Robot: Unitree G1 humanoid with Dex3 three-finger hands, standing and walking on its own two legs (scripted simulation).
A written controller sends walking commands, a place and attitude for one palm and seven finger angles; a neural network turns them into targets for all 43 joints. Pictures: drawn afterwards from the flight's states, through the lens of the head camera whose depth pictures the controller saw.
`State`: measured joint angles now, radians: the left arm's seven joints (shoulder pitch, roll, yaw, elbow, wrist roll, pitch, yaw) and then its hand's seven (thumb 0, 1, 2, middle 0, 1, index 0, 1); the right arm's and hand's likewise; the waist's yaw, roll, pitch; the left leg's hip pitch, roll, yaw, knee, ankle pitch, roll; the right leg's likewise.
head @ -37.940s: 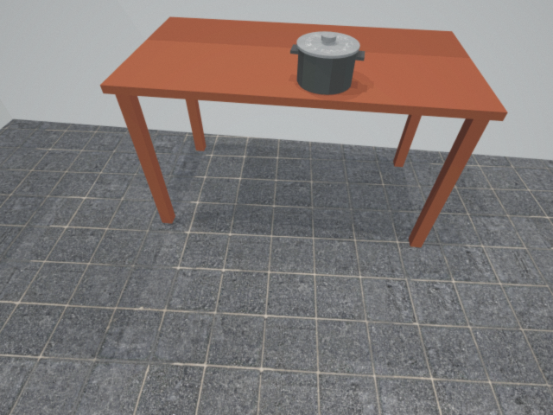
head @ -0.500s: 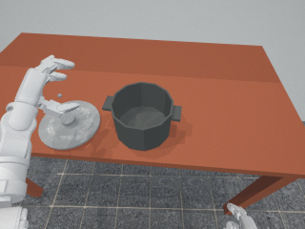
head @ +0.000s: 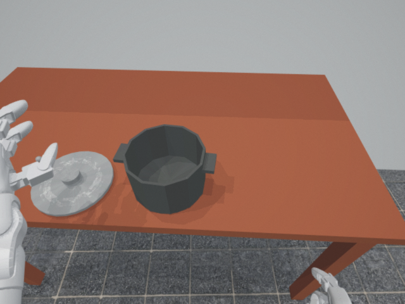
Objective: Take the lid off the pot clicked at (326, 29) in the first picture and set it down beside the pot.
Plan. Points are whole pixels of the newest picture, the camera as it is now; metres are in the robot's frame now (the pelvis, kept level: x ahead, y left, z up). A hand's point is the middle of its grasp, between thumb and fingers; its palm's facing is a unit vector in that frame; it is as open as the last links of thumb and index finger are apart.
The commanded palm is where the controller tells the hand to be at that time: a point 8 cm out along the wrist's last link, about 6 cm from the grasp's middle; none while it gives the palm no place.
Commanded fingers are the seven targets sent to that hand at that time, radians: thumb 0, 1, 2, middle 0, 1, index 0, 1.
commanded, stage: draw the hand back to the body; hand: left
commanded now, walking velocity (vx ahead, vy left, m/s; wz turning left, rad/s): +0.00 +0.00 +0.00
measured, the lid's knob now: (70, 175) +0.39 +0.37 -0.02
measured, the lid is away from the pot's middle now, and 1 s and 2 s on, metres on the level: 0.25 0.25 0.25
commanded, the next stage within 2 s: step back with the hand held close in 1.14 s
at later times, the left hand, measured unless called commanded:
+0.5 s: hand (45, 195) +0.23 +0.26 +0.16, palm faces +0.48 -0.83 -0.28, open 7.5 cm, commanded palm +0.17 +0.29 +0.18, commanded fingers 0.00 0.90 0.90 -0.20 -0.30 -0.20 -0.30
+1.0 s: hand (36, 232) +0.18 +0.25 +0.15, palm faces +0.39 -0.85 -0.34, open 7.4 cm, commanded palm +0.12 +0.29 +0.17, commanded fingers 0.00 0.90 0.90 -0.20 -0.30 -0.20 -0.30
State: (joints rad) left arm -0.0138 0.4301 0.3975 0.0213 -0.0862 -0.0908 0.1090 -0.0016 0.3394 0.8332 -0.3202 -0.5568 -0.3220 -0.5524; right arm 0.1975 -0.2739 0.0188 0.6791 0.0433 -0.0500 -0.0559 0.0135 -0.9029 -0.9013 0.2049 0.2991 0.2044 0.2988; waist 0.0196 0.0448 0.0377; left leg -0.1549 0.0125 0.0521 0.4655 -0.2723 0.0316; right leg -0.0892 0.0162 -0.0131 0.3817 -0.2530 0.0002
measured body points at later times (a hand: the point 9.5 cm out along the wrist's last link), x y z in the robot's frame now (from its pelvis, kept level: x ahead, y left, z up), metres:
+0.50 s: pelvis -0.02 -0.02 +0.00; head -0.03 -0.04 +0.45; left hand +0.20 +0.30 +0.18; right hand +0.17 -0.25 -0.09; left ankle -0.01 +0.09 -0.74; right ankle -0.03 -0.12 -0.74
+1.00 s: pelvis -0.01 +0.01 +0.00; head -0.03 +0.00 +0.45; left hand +0.15 +0.29 +0.17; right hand +0.19 -0.21 -0.07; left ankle -0.01 +0.10 -0.74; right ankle -0.03 -0.12 -0.74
